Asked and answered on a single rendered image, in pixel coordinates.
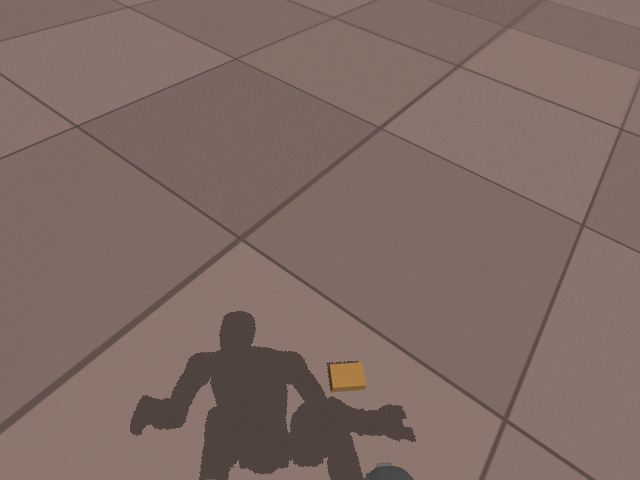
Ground small box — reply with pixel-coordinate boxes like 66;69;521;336
328;362;366;392

